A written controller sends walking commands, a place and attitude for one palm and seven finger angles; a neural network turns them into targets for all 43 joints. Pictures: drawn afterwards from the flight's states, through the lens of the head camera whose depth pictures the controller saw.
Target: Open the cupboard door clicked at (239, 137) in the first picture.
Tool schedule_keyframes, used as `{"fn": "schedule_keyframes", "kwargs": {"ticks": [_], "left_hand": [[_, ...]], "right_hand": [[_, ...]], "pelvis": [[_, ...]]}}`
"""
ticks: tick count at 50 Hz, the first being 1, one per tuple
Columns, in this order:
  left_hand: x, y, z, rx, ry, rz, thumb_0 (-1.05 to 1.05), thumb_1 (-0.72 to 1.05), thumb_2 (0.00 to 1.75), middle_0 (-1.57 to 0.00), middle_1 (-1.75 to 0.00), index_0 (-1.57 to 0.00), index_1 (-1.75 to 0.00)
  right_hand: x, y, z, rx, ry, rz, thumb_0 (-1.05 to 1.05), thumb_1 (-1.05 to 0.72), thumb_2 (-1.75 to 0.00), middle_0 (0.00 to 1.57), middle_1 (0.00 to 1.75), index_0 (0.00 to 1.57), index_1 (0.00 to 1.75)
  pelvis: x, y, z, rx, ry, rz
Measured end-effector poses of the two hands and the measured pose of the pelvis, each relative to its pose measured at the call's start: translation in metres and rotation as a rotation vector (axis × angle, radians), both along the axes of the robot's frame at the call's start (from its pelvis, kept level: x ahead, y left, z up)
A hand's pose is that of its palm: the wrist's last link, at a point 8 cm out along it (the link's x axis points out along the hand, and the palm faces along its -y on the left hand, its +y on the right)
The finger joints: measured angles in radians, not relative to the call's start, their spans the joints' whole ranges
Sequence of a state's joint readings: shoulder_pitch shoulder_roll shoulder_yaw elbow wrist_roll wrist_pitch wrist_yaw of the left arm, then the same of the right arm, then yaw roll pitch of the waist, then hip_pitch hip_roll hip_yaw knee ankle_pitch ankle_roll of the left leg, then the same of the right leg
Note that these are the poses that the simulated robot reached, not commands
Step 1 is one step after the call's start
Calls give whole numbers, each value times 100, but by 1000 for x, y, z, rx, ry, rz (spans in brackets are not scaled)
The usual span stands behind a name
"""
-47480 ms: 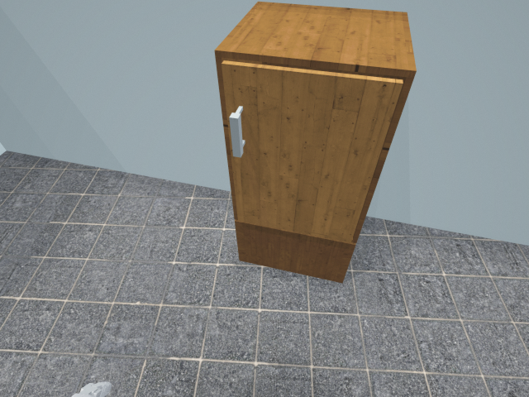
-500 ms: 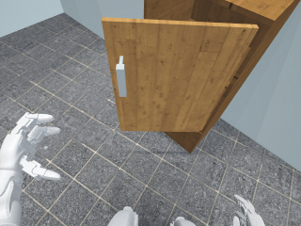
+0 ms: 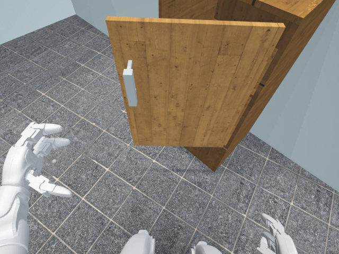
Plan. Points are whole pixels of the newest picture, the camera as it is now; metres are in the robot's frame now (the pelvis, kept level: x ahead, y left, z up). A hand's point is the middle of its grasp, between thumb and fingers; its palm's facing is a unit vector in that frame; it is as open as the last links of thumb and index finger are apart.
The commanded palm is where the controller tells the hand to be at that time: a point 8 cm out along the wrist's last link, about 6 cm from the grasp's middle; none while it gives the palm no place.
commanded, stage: move the hooked fingers beside the handle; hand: left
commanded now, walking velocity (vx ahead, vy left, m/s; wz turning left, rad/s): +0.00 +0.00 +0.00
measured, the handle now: (131, 83) +0.55 +0.15 +0.04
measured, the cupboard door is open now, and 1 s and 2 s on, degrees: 43 43 43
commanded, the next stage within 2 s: none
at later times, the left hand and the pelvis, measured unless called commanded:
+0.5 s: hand (77, 133) +0.37 +0.25 +0.04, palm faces +0.05 -1.00 -0.04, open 14.0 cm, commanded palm +0.35 +0.29 +0.05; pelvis +0.01 +0.00 +0.00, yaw -1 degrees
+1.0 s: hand (94, 113) +0.43 +0.22 +0.04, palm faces +0.05 -1.00 -0.01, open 14.0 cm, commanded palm +0.41 +0.26 +0.04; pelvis +0.00 +0.01 -0.01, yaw -2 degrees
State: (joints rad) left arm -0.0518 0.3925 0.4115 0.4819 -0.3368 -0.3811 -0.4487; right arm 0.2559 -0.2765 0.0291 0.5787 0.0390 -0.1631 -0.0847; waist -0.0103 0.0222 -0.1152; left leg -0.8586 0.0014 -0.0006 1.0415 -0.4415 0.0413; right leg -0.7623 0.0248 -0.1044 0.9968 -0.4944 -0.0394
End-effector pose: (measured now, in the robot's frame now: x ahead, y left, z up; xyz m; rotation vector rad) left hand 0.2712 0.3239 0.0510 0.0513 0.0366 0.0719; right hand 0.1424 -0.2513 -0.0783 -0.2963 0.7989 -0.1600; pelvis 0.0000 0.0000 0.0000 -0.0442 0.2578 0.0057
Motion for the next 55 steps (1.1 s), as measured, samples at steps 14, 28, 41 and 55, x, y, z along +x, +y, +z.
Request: {"fn": "schedule_keyframes", "kwargs": {"ticks": [14,28,41,55], "left_hand": [[48,-17,5,-14,6,-30,-1,-50,30,-30,-120,-30,-120],[86,-30,-2,-20,-20,-40,-1,-50,30,-30,-120,-30,-120],[118,-41,-6,-32,-17,-17,-1,-50,30,-30,-120,-30,-120],[154,-59,-9,-39,-30,-35,-1,-50,30,-30,-120,-30,-120]], "right_hand": [[-22,-14,-8,8,65,-67,1,-91,-90,20,30,21,30],[-49,-13,-19,1,182,-111,1,-91,-90,20,30,21,30],[-65,-3,-23,18,243,-134,1,-91,-90,20,30,21,30],[-95,-2,-33,9,365,-164,1,-91,-90,20,30,21,30]], "pelvis": [[5,-5,0,9,22,-18],[6,1,-4,4,46,-24],[5,8,-6,2,60,-33],[0,12,-12,-7,85,-31]]}}
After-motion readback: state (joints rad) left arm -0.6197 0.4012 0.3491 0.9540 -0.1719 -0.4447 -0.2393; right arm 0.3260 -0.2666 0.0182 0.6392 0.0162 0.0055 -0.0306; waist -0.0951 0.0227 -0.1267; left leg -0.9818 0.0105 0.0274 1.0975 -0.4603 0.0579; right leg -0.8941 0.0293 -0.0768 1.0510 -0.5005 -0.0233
